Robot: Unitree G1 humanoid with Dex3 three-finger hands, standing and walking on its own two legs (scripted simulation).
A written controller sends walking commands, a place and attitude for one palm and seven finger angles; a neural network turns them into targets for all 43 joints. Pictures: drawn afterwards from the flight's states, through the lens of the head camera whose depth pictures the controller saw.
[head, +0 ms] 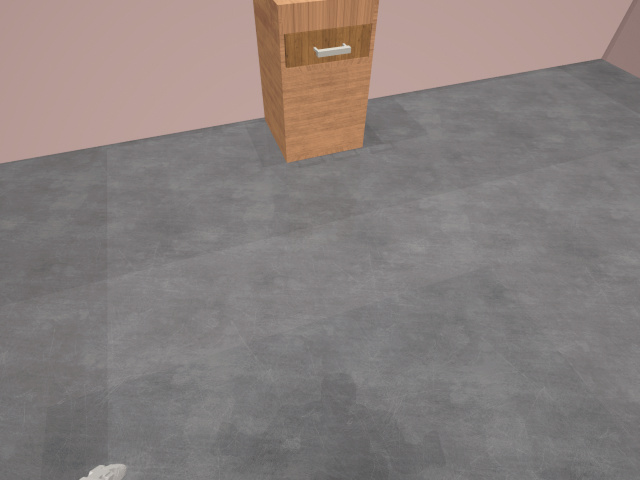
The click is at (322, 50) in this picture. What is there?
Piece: drawer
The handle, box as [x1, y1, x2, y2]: [313, 43, 350, 57]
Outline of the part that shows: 350,52 350,47 344,43 342,43 340,47 318,50 315,47 313,47 318,57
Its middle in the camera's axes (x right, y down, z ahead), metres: +0.04 -0.81 +1.65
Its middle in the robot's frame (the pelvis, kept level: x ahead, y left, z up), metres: +1.77 +0.05 -0.20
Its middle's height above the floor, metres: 0.57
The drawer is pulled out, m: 0.00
